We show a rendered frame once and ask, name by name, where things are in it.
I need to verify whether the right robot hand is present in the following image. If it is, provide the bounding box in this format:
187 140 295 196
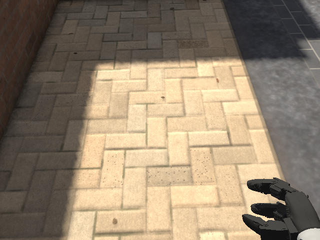
242 177 320 240

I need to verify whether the right robot forearm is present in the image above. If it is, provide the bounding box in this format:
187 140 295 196
297 228 320 240

